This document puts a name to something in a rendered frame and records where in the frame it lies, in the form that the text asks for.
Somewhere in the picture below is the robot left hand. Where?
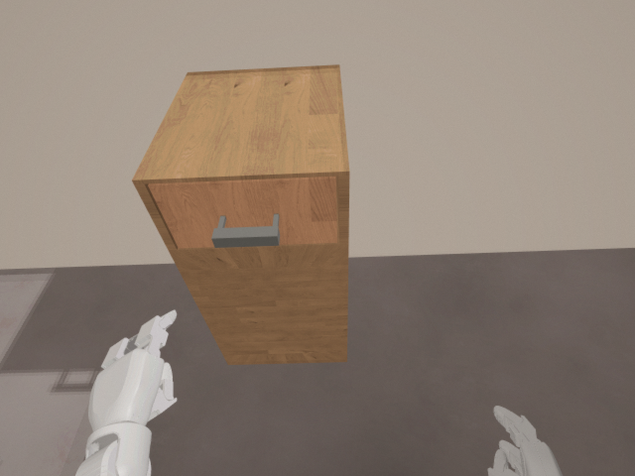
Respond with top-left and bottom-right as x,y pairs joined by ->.
88,310 -> 177,432

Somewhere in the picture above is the robot right hand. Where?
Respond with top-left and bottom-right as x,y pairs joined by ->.
488,406 -> 563,476

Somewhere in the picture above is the robot left forearm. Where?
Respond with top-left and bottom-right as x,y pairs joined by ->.
75,421 -> 152,476

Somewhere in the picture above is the drawer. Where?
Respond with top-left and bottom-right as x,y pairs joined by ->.
148,177 -> 337,248

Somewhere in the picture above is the handle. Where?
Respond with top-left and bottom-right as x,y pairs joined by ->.
211,213 -> 280,248

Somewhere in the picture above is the cabinet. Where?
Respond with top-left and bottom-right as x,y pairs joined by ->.
132,64 -> 349,365

